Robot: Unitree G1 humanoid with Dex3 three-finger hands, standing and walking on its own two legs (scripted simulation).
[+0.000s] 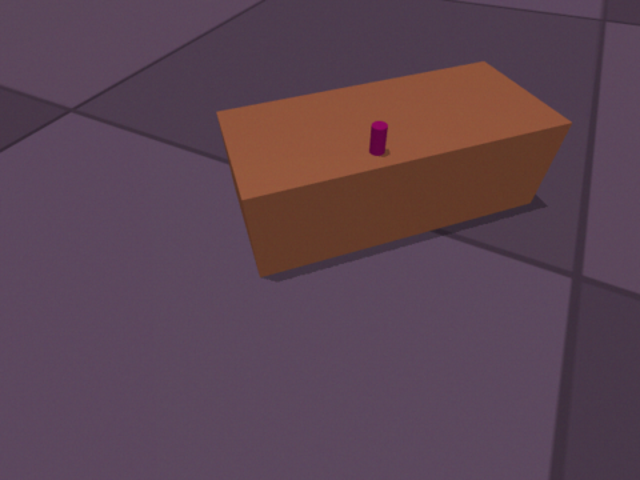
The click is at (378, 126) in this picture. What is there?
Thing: squat round
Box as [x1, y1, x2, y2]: [369, 121, 387, 155]
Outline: 375,121 372,123 369,151 374,155 380,155 384,152 387,124 382,121
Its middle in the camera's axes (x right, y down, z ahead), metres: +0.21 -0.35 +1.35
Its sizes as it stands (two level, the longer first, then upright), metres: 0.055 0.055 0.106
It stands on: a support 0.42 m high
